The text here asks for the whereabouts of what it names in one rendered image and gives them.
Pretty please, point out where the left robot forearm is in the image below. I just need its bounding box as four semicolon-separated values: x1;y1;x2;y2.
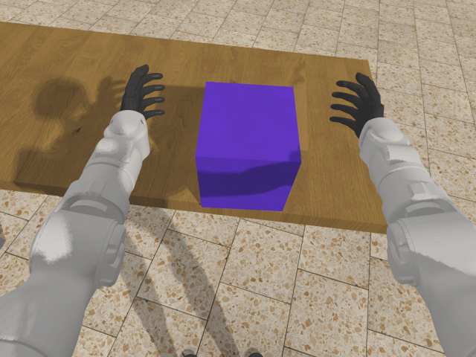
29;110;150;274

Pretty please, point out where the left robot upper arm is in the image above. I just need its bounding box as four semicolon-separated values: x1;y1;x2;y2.
0;210;126;357

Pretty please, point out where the right robot upper arm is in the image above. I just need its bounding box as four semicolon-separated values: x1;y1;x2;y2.
387;211;476;357

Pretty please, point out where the right robot forearm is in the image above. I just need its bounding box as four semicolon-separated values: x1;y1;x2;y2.
358;118;476;233

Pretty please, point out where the right robot hand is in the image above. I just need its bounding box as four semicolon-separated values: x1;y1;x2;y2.
329;73;384;139

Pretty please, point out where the left robot hand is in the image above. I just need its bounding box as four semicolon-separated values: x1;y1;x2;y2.
120;65;165;120

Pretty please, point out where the table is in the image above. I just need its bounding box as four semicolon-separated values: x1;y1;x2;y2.
0;22;388;249

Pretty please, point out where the carton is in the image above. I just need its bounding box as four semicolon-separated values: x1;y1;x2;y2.
195;82;301;211

